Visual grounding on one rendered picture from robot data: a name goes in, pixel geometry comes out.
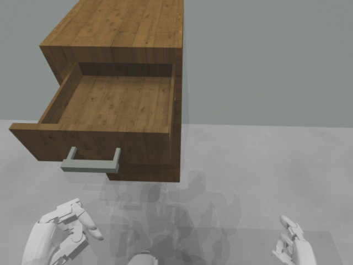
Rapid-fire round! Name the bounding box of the left robot thigh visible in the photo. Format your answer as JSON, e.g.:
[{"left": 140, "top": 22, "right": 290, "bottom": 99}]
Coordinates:
[{"left": 127, "top": 254, "right": 158, "bottom": 265}]

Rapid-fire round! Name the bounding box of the cabinet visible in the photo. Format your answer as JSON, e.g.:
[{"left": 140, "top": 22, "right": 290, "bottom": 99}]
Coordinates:
[{"left": 39, "top": 0, "right": 184, "bottom": 183}]

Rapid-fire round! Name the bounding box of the robot right hand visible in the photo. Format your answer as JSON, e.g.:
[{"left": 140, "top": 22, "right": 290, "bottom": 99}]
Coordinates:
[{"left": 272, "top": 215, "right": 317, "bottom": 265}]

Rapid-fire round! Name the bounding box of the drawer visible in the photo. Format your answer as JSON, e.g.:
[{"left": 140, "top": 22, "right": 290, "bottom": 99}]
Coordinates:
[{"left": 9, "top": 62, "right": 175, "bottom": 165}]

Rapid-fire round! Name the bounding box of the handle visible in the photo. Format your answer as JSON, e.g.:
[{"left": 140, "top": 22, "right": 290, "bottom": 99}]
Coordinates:
[{"left": 60, "top": 147, "right": 121, "bottom": 173}]

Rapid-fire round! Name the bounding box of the robot left hand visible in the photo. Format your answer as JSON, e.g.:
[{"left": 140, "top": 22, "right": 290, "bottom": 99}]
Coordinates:
[{"left": 22, "top": 198, "right": 104, "bottom": 265}]

